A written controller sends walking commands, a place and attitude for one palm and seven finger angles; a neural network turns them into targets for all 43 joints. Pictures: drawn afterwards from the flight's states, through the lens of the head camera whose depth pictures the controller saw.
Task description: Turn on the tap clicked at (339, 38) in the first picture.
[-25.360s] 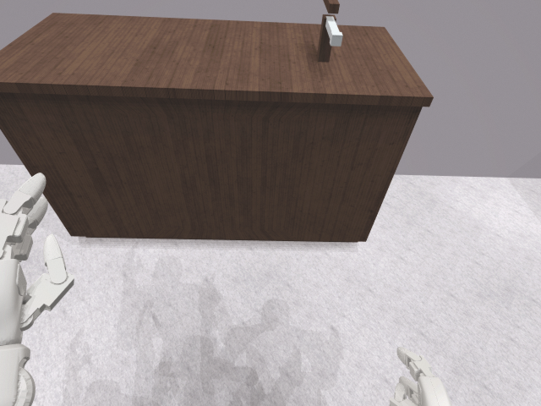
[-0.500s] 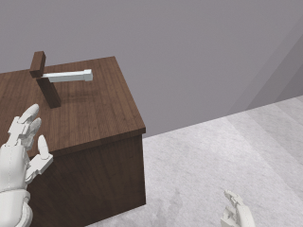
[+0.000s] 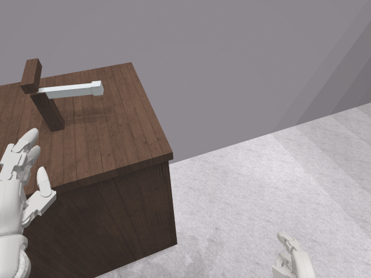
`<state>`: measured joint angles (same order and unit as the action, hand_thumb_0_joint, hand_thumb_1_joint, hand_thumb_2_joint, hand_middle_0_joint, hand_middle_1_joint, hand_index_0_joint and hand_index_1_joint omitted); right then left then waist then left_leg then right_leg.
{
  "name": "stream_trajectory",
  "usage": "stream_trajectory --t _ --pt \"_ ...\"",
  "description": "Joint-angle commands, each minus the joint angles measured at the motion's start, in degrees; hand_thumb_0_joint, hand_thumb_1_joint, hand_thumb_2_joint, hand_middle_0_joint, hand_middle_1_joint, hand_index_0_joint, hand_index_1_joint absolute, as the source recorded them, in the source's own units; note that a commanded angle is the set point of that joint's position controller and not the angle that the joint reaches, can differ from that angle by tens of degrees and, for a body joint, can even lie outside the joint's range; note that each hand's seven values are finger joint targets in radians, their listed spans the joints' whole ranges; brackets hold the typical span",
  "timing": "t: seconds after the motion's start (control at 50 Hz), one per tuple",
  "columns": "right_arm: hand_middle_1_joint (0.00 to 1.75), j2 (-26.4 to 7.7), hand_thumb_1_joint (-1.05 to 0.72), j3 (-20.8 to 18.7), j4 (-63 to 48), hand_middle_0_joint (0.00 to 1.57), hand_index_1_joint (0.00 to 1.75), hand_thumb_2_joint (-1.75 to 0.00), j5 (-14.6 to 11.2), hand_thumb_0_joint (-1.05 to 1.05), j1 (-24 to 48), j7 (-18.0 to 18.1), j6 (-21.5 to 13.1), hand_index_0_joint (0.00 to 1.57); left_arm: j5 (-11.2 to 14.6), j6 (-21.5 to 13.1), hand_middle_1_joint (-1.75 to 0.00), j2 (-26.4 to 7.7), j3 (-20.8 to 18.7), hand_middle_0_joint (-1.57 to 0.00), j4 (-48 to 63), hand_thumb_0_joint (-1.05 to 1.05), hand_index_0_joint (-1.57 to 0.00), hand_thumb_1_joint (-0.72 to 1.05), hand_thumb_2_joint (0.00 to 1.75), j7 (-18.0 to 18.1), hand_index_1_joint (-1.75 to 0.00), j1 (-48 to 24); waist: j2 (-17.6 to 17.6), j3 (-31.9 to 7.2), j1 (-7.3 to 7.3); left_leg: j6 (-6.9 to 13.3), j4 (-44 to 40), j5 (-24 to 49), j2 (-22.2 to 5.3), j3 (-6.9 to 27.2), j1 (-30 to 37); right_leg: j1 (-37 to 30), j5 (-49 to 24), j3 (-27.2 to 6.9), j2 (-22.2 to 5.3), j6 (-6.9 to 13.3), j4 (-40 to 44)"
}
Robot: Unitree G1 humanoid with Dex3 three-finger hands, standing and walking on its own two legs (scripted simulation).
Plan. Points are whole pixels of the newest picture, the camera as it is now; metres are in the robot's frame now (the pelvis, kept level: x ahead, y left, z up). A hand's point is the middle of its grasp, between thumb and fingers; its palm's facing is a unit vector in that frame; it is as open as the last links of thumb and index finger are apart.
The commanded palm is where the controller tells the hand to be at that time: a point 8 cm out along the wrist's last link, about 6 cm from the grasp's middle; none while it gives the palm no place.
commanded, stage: step back with the hand held close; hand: left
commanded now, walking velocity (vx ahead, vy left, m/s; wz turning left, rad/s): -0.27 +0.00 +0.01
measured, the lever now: (97, 88) +0.54 +0.29 +0.15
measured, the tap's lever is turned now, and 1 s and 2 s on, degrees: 79 79 79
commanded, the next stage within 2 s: stop stepping back and stand still in 0.96 s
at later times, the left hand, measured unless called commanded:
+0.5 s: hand (12, 233) +0.14 +0.27 +0.15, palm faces +0.45 -0.80 -0.39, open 7.4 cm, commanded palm +0.09 +0.31 +0.17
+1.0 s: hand out of the picture +0.04 +0.27 +0.16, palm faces +0.45 -0.84 -0.30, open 7.4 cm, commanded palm -0.01 +0.30 +0.17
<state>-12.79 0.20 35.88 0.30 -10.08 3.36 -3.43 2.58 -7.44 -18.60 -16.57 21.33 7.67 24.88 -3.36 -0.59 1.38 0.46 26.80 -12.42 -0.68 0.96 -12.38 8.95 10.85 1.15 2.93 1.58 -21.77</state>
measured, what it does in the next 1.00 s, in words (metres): walks backwards: left foot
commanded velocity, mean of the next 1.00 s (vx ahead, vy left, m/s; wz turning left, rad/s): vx -0.32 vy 0.00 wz -0.01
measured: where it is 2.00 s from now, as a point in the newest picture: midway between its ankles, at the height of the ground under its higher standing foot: outside the picture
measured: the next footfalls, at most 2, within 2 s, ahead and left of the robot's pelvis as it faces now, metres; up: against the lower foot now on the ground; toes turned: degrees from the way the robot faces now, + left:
left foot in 0.78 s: -0.03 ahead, +0.13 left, +0.00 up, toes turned +2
right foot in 1.10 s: -0.26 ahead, -0.10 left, +0.00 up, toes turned +1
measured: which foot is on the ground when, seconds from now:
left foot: down 0.00-0.64, up 0.66-0.76, down 0.78-1.00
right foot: down 0.00-0.82, up 0.84-1.00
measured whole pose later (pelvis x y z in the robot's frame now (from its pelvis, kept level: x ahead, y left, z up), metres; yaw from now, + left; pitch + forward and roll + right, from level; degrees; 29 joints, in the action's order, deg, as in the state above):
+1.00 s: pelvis -0.17 +0.02 -0.01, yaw +0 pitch +1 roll -2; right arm -9.0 -0.3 35.3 1.5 -7.9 3.0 -5.9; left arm 2.7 -7.0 -20.0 -18.6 30.1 10.6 24.5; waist 0.5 -0.4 2.0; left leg 1.3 27.5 -5.2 -2.5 -1.6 -23.0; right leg 21.4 26.5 -1.7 3.8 -1.6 -49.8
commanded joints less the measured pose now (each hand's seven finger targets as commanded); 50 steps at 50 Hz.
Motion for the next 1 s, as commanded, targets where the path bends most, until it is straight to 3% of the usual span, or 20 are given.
stream_trajectory --t 0.0,0.04,0.1,0.26,0.34,0.44,0.52,0.56,0.62,0.64,0.66,0.7,0.74,0.76,0.78,0.8,0.82,0.86,0.9,0.98 --pt "0.3 -6.98 -0.9 -3.0 -11.25 0.2 0.3 -0.9 -0.6 0.0 6.28 1.61 -0.9 0.2 -0.48 -2.98 -0.3 -11.11 -7.05 -0.2 15.13 0.0 -0.2 0.9 0.9 1.63 -0.3 -2.64 -0.5 -10.18 -0.26 1.15 0.16 21.7 -3.68 1.36 4.18 1.56 -17.16 -3.16 -7.25 -1.17 -1.33" --pt "0.3 -6.96 -0.9 -2.99 -12.07 0.2 0.3 -0.9 -0.61 0.0 6.62 1.9 -0.23 0.2 -0.61 -2.46 -0.3 -11.65 -7.63 -0.2 16.45 0.0 -0.2 0.9 0.9 1.96 -0.3 -2.03 -1.72 -10.93 0.01 1.05 -0.3 25.01 -4.5 2.34 3.51 1.25 -17.09 -2.38 -6.26 -1.47 -3.59" --pt "0.3 -7.13 -0.9 -3.35 -12.61 0.2 0.3 -0.9 -0.82 0.0 6.27 2.02 0.77 0.2 -0.45 -1.9 -0.3 -11.49 -8.07 -0.2 15.94 0.0 -0.2 0.9 0.9 2.24 -0.3 -0.52 0.96 -10.68 -0.11 1.39 -0.13 21.82 -5.04 2.76 0.66 1.52 -14.49 -3.08 -5.99 -1.51 -4.41" --pt "0.3 -7.53 -0.9 -3.1 -12.91 0.2 0.3 -0.9 -0.7 0.0 5.76 2.42 0.85 0.2 -1.31 -3.08 -0.3 -11.43 -7.88 -0.2 16.19 0.0 -0.2 0.9 0.9 3.23 -0.3 -1.81 2.04 -4.83 -1.0 2.48 -1.98 -7.78 -4.24 5.13 -11.02 6.55 4.47 -6.28 -7.22 -0.62 -1.41" --pt "0.3 -7.6 -0.9 -2.84 -12.77 0.2 0.3 -0.9 -0.41 0.0 5.29 2.59 0.1 0.2 -2.02 -4.32 -0.3 -11.07 -7.62 -0.2 17.23 0.0 -0.2 0.9 0.9 3.71 -0.3 -3.69 0.58 -3.5 -1.34 3.01 -3.26 -15.72 -4.99 6.75 -14.25 8.12 11.05 -6.26 -6.79 -0.63 -1.58" --pt "0.3 -8.09 -0.9 -3.1 -12.89 0.2 0.3 -0.9 0.13 0.0 5.26 2.72 -1.67 0.2 -3.58 -5.81 -0.3 -10.15 -8.63 -0.2 18.69 0.0 -0.2 0.9 0.9 3.89 -0.3 -5.87 -8.35 -5.29 -0.51 5.85 -14.44 -27.22 -10.58 14.16 -28.65 -6.96 3.69 -1.57 -0.38 -2.41 -17.54" --pt "0.3 -7.51 -0.9 -3.45 -12.06 0.2 0.3 -0.9 0.76 0.0 5.2 2.14 -3.03 0.2 -3.21 -6.06 -0.3 -10.1 -9.11 -0.2 18.15 0.0 -0.2 0.9 0.9 3.06 -0.3 -4.97 -6.36 -4.67 -0.53 6.59 -13.02 -23.92 -11.15 14.23 -28.63 -6.07 5.1 -2.94 0.31 -1.91 -18.69" --pt "0.3 -6.35 -0.9 -3.1 -10.69 0.2 0.3 -0.9 0.78 0.0 4.64 1.75 -3.13 0.2 -2.49 -5.97 -0.3 -9.44 -8.15 -0.2 16.79 0.0 -0.2 0.9 0.9 2.88 -0.3 -4.6 -1.2 -3.69 -0.92 4.41 -6.53 -17.03 -7.43 10.14 -22.07 0.34 2.8 -6.44 -2.85 0.18 -8.66" --pt "0.3 -5.54 -0.9 -3.82 -9.55 0.2 0.3 -0.9 -0.56 0.0 4.31 1.51 -3.04 0.2 -1.39 -5.16 -0.3 -11.11 -7.26 -0.2 19.67 0.0 -0.2 0.9 0.9 3.47 -0.3 -4.87 11.82 -8.67 -1.47 -0.81 15.83 -6.91 0.91 0.06 -5.2 15.47 3.15 -20.41 -16.51 5.37 5.67" --pt "0.3 -4.81 -0.9 -3.5 -9.12 0.2 0.3 -0.9 -0.26 0.0 4.52 1.62 -2.71 0.2 -1.58 -4.91 -0.3 -11.55 -7.09 -0.2 19.88 0.0 -0.2 0.9 0.9 3.72 -0.3 -4.24 12.54 -7.91 -1.53 -1.16 20.36 -6.23 1.5 -0.06 -5.02 16.63 -3.11 -20.93 -19.35 6.89 5.78" --pt "0.3 -4.58 -0.9 -3.19 -9.36 0.2 0.3 -0.9 -0.01 0.0 4.91 1.57 -2.43 0.2 -1.63 -4.68 -0.3 -11.68 -7.07 -0.2 20.05 0.0 -0.2 0.9 0.9 3.61 -0.3 -4.25 11.7 -6.86 -1.78 -1.27 22.18 -6.65 1.46 0.45 -6.16 16.15 -10.05 -19.35 -19.74 7.39 4.1" --pt "0.3 -3.99 -0.9 -2.41 -9.47 0.2 0.3 -0.9 0.2 0.0 5.11 1.66 -2.04 0.2 -1.57 -4.99 -0.3 -12.95 -8.67 -0.2 20.2 0.0 -0.2 0.9 0.9 3.55 -0.3 -3.78 8.74 -5.79 -1.93 -1.01 14.88 -5.58 -0.17 0.95 -7.06 12.8 -18.12 -14.4 -17.55 5.32 -0.37" --pt "0.3 -5.41 -0.9 -2.45 -9.64 0.2 0.3 -0.9 0.36 0.0 5.76 2.43 -1.75 0.2 -1.45 -5.16 -0.3 -12.92 -9.56 -0.2 20.02 0.0 -0.2 0.9 0.9 3.53 -0.3 -2.96 2.32 -5.89 -1.49 0.66 0.12 10.67 -4.38 4.14 -5.49 11.46 -16.02 -8.2 -9.46 0.46 -7.23" --pt "0.3 -6.27 -0.9 -2.83 -10.33 0.2 0.3 -0.9 0.03 0.0 6.18 2.5 -1.7 0.2 -1.22 -5.45 -0.3 -12.62 -10.0 -0.2 20.11 0.0 -0.2 0.9 0.9 3.6 -0.3 -2.06 -3.22 -8.5 -0.41 2.01 -3.39 17.72 -8.87 7.56 -6.08 7.83 -10.54 -5.08 -4.19 -1.77 -11.21" --pt "0.3 -6.21 -0.9 -3.36 -10.6 0.2 0.3 -0.9 -0.53 0.0 5.93 2.26 -1.88 0.2 -0.93 -5.58 -0.3 -12.4 -10.21 -0.2 19.57 0.0 -0.2 0.9 0.9 3.49 -0.3 -0.73 -5.37 -11.79 0.0 3.13 -4.61 22.51 -12.06 8.15 -5.24 5.01 -2.34 -3.73 -1.56 -2.62 -15.65" --pt "0.3 -5.79 -0.9 -3.42 -11.2 0.2 0.3 -0.9 0.27 0.0 5.59 2.17 -2.27 0.2 -0.65 -5.63 -0.3 -12.09 -10.22 -0.2 20.63 0.0 -0.2 0.9 0.9 3.22 -0.3 -0.79 -8.88 -12.89 -0.07 5.25 -5.85 29.97 -14.83 12.11 -5.04 7.21 6.49 -2.84 -0.54 -2.99 -21.7" --pt "0.3 -5.72 -0.9 -3.59 -10.09 0.2 0.3 -0.9 1.44 0.0 5.43 1.95 -2.9 0.2 -0.38 -5.73 -0.3 -11.75 -9.74 -0.2 22.14 0.0 -0.2 0.9 0.9 2.84 -0.3 -2.07 -12.78 -12.86 -0.45 6.89 -9.38 30.28 -17.81 15.54 -6.65 9.0 16.43 -4.09 0.55 -3.2 -31.04" --pt "0.3 -5.08 -0.9 -4.28 -8.27 0.2 0.3 -0.9 1.35 0.0 3.33 1.05 -4.42 0.2 -0.33 -5.51 -0.3 -9.5 -7.53 -0.2 22.89 0.0 -0.2 0.9 0.9 2.82 -0.3 -3.51 -6.6 -12.56 -0.49 8.06 -6.68 31.86 -18.35 12.15 -1.66 13.01 17.66 -6.36 -0.02 -3.08 -35.32" --pt "0.3 -5.86 -0.9 -4.66 -7.82 0.2 0.3 -0.9 0.6 0.0 4.11 0.4 -5.07 0.2 -0.47 -4.08 -0.3 -8.21 -5.54 -0.2 22.61 0.0 -0.2 0.9 0.9 3.07 -0.3 -4.15 -6.98 -11.85 -0.62 6.74 -7.32 27.35 -16.46 8.32 1.12 13.77 16.47 -4.37 -0.08 -3.44 -33.0" --pt "0.3 -5.21 -0.9 -3.45 -7.98 0.2 0.3 -0.9 0.97 0.0 7.0 0.27 -4.81 0.2 0.18 -1.91 -0.3 -8.3 -4.65 -0.2 21.31 0.0 -0.2 0.9 0.9 3.63 -0.3 -5.31 -9.15 -8.61 -0.43 5.09 -16.0 -1.04 -14.28 8.96 -7.29 5.18 16.75 -1.17 1.01 -2.28 -20.74"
